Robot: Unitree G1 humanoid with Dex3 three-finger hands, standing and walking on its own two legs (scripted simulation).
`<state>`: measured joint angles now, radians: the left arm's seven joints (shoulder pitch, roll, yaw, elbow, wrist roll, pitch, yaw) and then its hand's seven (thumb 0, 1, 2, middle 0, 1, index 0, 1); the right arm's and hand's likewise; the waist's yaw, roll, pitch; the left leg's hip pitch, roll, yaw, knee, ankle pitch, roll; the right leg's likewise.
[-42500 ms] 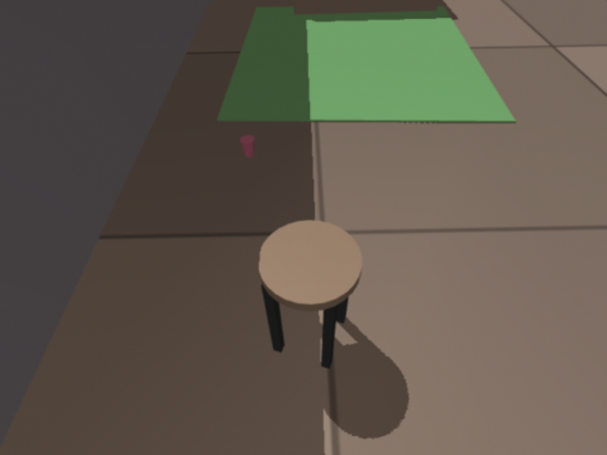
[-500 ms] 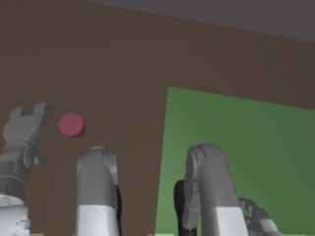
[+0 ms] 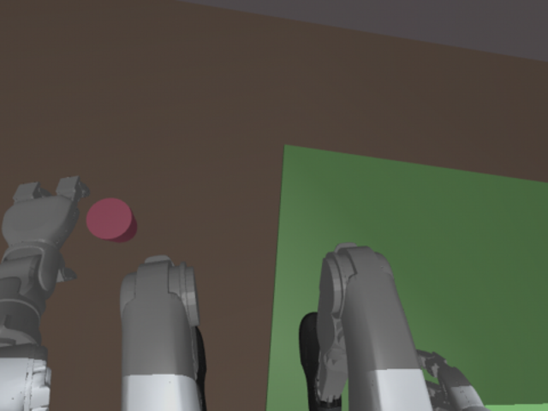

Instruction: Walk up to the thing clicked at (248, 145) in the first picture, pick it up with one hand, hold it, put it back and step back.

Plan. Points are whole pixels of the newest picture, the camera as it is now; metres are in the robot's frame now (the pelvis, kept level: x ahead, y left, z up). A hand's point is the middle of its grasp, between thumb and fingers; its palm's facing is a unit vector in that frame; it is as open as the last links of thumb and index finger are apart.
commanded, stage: rise first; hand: left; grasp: from above
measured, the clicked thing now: (116, 223) +0.41 +0.28 -0.30
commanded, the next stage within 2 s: approach in 0.20 s
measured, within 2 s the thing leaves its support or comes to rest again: neither
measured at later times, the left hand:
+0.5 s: hand (80, 229) +0.38 +0.31 -0.19, palm faces -0.45 -0.08 -0.89, open 14.1 cm
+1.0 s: hand (87, 226) +0.39 +0.30 -0.20, palm faces -0.55 -0.13 -0.82, open 14.1 cm
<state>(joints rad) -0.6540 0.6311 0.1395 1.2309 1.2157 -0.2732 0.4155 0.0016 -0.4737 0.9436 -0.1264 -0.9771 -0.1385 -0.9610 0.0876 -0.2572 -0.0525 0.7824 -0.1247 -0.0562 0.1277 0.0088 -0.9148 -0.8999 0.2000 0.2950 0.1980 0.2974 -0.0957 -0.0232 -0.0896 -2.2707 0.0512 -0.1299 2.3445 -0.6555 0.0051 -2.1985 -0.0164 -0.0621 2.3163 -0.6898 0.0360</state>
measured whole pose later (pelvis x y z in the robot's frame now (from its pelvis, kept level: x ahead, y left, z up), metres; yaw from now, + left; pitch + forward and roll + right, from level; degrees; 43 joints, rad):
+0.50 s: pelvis +0.00 +0.00 -0.01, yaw +0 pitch +32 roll -8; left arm -0.75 0.64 0.07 1.34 1.28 -0.28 0.47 0.00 -0.52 0.98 -0.10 -1.00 -0.11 -0.99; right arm 0.08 -0.25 -0.04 0.81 -0.15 -0.07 0.13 0.01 -0.91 -0.90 0.20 0.30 0.20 0.30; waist -0.13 -0.04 -0.09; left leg -2.31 0.05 -0.13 2.38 -0.66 0.01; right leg -2.23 -0.01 -0.06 2.35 -0.69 0.04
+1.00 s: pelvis +0.00 +0.00 -0.01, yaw -1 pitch +32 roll -8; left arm -0.78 0.68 0.13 1.41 1.20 -0.23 0.37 0.00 -0.53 0.97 -0.07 -1.05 -0.09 -1.03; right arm 0.16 -0.26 0.01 0.79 -0.15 -0.06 0.17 0.01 -0.91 -0.89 0.20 0.30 0.20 0.30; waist -0.18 0.00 -0.03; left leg -2.30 0.05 -0.15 2.39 -0.67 0.00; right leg -2.24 0.00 -0.07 2.35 -0.69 0.04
